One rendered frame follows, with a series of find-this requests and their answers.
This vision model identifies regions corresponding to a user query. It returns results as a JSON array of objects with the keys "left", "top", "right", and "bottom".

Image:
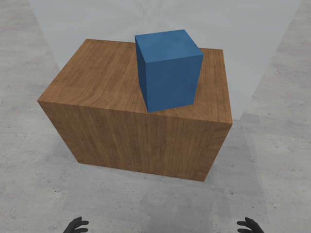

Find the pedestal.
[{"left": 37, "top": 39, "right": 233, "bottom": 182}]

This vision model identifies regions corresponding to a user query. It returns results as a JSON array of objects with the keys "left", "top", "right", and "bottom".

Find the right robot hand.
[{"left": 237, "top": 217, "right": 264, "bottom": 233}]

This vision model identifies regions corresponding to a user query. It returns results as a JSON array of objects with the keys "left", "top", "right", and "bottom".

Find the carton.
[{"left": 135, "top": 29, "right": 204, "bottom": 113}]

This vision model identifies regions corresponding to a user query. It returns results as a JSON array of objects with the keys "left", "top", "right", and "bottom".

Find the left robot hand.
[{"left": 63, "top": 217, "right": 89, "bottom": 233}]

